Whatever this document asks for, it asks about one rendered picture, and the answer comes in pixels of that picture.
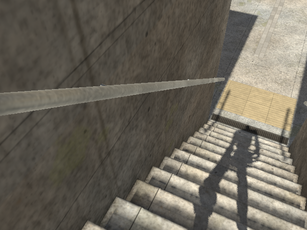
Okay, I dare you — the stairs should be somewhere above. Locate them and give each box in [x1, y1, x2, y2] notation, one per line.
[82, 120, 307, 230]

